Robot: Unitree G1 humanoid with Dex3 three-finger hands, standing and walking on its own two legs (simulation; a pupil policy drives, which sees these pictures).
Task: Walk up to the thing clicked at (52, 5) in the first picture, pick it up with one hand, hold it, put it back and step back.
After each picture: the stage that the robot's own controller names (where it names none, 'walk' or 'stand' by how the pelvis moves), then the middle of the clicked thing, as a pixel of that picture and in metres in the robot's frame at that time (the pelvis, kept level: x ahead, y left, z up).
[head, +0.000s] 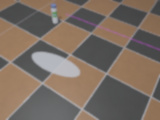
stand; (54, 13) +1.81 +0.39 -0.65
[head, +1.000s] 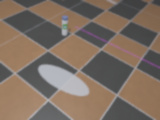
walk; (64, 25) +1.68 +0.18 -0.63
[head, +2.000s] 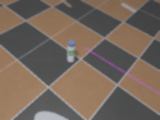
walk; (71, 51) +1.07 +0.09 -0.64
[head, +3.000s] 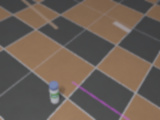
walk; (54, 92) +0.65 +0.19 -0.64
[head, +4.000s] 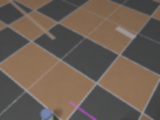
stand; (48, 119) +0.42 +0.24 -0.64
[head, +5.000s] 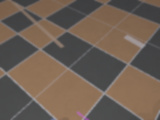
stand; out of the picture +0.38 +0.22 -0.65
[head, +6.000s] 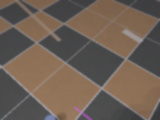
stand; out of the picture +0.37 +0.22 -0.65
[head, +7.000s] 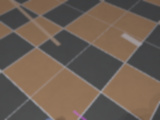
stand; out of the picture +0.37 +0.24 -0.66
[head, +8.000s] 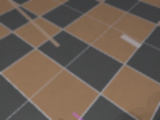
stand; out of the picture +0.35 +0.23 -0.66
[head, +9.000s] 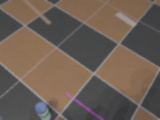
go down; (43, 112) +0.38 +0.24 -0.62
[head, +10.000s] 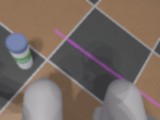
go down; (21, 53) +0.45 +0.25 -0.25
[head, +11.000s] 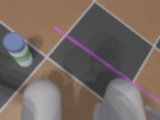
close in; (20, 52) +0.45 +0.25 -0.26
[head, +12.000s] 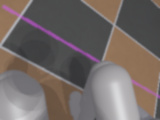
close in; out of the picture +0.43 +0.29 -0.16
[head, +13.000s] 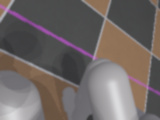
close; out of the picture +0.43 +0.30 -0.16
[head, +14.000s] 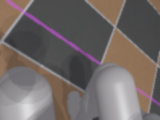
lift; out of the picture +0.38 +0.27 -0.16
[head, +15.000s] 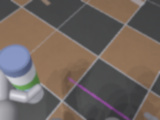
lift; (26, 80) +0.32 +0.19 +0.04
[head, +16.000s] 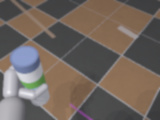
hold; (33, 80) +0.33 +0.17 +0.05
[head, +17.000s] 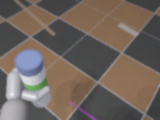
hold; (36, 83) +0.33 +0.17 +0.03
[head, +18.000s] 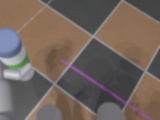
crouch; (16, 60) +0.40 +0.21 -0.04
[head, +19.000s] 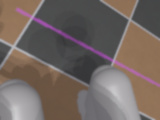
lower; out of the picture +0.49 +0.30 -0.10
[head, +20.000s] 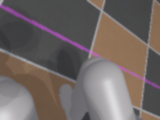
lower; out of the picture +0.44 +0.29 -0.17
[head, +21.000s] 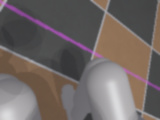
lower; out of the picture +0.43 +0.31 -0.17
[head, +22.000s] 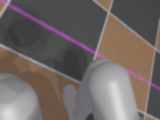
lower; out of the picture +0.42 +0.30 -0.17
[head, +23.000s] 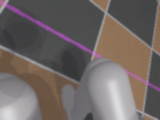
lower; out of the picture +0.43 +0.30 -0.17
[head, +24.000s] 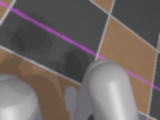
open; out of the picture +0.43 +0.28 -0.17
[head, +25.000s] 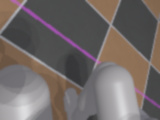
stand; out of the picture +0.42 +0.27 -0.18
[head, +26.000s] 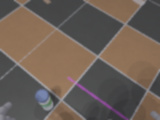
stand; (45, 100) +0.39 +0.22 -0.51
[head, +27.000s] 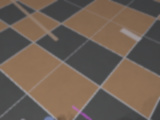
stand; out of the picture +0.37 +0.21 -0.60
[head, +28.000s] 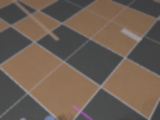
stand; out of the picture +0.38 +0.20 -0.60
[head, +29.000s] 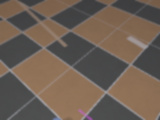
stand; out of the picture +0.39 +0.20 -0.65
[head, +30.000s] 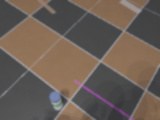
walk; (56, 101) +0.41 +0.17 -0.63
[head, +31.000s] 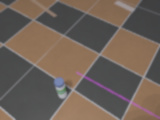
walk; (60, 88) +0.58 +0.20 -0.64
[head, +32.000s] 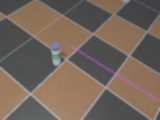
walk; (56, 54) +0.90 +0.21 -0.64
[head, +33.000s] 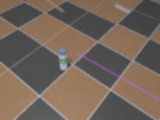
stand; (63, 59) +0.99 +0.21 -0.64
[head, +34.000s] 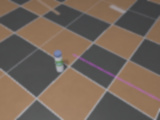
stand; (59, 61) +0.99 +0.25 -0.66
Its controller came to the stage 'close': yes
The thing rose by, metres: 0.68
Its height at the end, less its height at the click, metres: +0.00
